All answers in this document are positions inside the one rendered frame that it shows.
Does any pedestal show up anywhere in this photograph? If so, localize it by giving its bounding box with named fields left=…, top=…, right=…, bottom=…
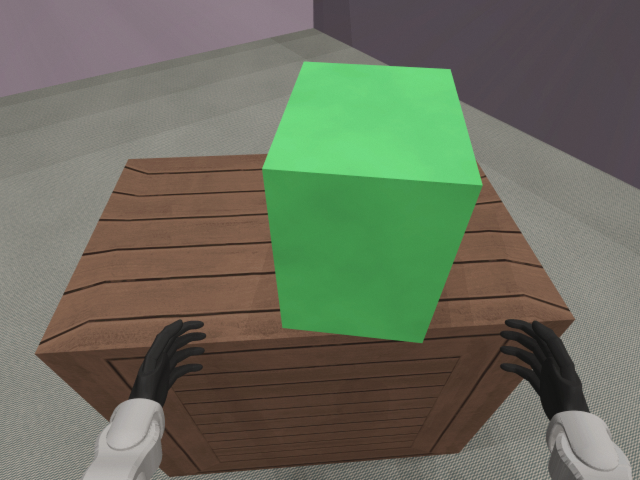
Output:
left=35, top=154, right=575, bottom=477

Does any right robot forearm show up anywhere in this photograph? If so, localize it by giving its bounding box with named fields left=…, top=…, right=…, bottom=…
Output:
left=546, top=411, right=632, bottom=480

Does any robot left hand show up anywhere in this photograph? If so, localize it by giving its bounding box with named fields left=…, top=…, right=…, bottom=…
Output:
left=128, top=319, right=206, bottom=408

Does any robot right hand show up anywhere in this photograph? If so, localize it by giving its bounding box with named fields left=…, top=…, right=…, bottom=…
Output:
left=500, top=319, right=590, bottom=421

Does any left robot forearm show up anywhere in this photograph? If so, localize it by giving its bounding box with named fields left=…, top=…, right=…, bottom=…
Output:
left=80, top=398, right=165, bottom=480

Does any carton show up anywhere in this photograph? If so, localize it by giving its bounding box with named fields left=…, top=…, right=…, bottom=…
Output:
left=262, top=62, right=483, bottom=343

